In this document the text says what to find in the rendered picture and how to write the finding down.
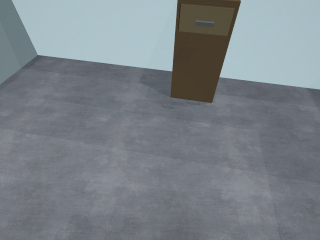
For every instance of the handle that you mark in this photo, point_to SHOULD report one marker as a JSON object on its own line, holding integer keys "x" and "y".
{"x": 204, "y": 23}

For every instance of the cabinet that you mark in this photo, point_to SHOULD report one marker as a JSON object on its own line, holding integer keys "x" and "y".
{"x": 198, "y": 57}

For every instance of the drawer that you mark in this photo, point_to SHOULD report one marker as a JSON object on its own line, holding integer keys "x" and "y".
{"x": 221, "y": 16}

